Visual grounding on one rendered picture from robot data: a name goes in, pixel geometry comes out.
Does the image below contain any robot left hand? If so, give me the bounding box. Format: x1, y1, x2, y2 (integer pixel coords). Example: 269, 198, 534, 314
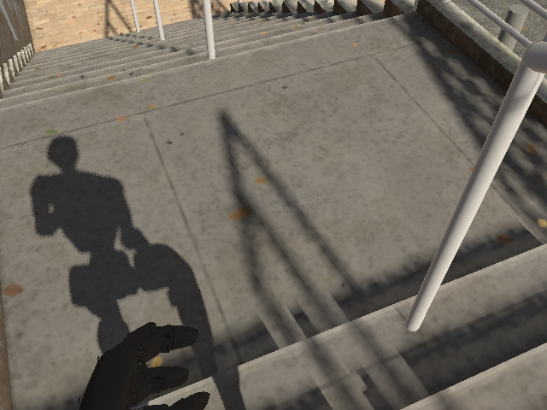
78, 322, 210, 410

